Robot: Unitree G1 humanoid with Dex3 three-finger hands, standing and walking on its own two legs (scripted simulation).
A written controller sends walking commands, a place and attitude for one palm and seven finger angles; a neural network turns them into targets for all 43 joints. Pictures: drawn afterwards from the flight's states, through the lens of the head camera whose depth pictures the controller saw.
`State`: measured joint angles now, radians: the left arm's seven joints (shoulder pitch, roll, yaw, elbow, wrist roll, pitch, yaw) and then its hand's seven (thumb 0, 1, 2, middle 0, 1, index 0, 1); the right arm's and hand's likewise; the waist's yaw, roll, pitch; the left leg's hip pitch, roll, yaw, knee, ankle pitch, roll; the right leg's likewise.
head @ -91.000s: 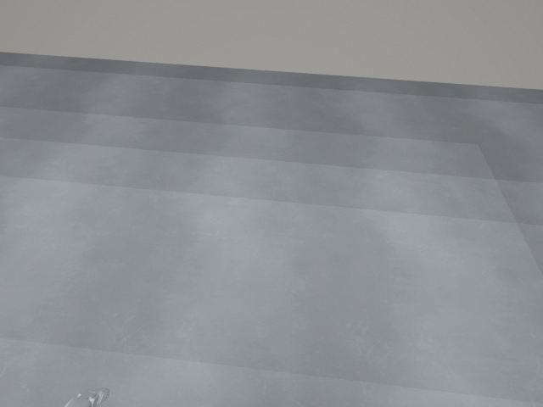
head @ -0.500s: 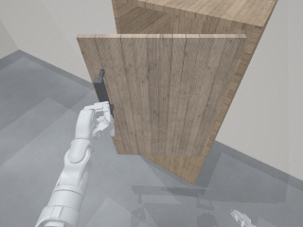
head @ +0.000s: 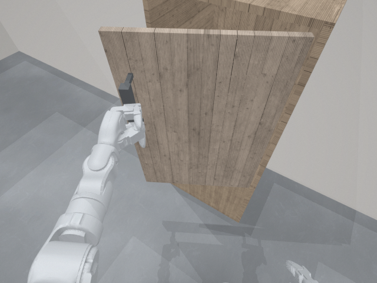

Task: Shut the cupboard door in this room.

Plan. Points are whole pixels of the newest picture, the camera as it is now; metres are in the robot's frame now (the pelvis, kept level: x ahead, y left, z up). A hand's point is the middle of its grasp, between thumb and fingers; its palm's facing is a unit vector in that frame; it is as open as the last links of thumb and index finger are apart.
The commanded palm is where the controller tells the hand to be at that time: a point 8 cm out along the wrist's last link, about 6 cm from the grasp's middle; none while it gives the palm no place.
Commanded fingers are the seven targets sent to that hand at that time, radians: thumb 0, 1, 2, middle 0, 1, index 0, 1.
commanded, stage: push the door shut along its arc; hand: left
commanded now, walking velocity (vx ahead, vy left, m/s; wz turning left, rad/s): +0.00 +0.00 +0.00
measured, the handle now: (134, 107) +0.48 +0.14 +0.10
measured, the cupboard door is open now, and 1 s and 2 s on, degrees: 28 13 0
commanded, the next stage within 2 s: pull the fist back off the door in 1.54 s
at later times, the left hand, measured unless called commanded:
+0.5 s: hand (155, 112) +0.47 +0.09 +0.10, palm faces -0.26 -0.97 -0.04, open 3.1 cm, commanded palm +0.47 +0.13 +0.10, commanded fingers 0.00 0.90 0.90 -1.30 -1.50 -1.30 -1.50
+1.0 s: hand (174, 93) +0.53 +0.05 +0.10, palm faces -0.37 -0.93 -0.02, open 3.0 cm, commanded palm +0.54 +0.10 +0.10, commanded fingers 0.00 0.90 0.90 -1.30 -1.50 -1.30 -1.50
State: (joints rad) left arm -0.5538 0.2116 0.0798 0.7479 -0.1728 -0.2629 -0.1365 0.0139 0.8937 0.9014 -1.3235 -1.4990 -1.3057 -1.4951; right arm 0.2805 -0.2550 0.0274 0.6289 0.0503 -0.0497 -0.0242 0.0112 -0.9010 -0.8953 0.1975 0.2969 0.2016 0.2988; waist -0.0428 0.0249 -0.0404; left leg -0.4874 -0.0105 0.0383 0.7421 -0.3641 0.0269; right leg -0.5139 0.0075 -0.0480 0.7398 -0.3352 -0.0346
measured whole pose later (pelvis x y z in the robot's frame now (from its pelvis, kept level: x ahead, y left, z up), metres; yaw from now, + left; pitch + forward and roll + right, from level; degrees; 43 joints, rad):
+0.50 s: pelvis -0.01 +0.01 -0.01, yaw +0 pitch +12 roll +0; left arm -0.92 0.30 0.13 1.14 -0.16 -0.34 -0.24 0.01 0.90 0.90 -1.30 -1.50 -1.31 -1.50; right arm 0.38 -0.28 0.02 0.68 0.03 -0.06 -0.01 0.01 -0.90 -0.90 0.20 0.30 0.20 0.30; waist -0.13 0.03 -0.05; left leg -0.66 -0.01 0.04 0.83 -0.38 0.04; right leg -0.68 0.00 -0.04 0.81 -0.34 -0.02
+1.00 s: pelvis +0.00 +0.00 -0.02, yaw -1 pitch +18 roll -1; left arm -1.16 0.41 0.22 1.29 -0.10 -0.27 -0.34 0.00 0.88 0.91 -1.30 -1.50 -1.30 -1.49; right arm 0.42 -0.30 0.03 0.65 0.01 -0.03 -0.01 0.01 -0.90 -0.89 0.20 0.30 0.20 0.30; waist -0.22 0.04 -0.05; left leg -0.81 0.01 0.05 0.90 -0.41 0.04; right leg -0.83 0.02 -0.04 0.87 -0.36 -0.03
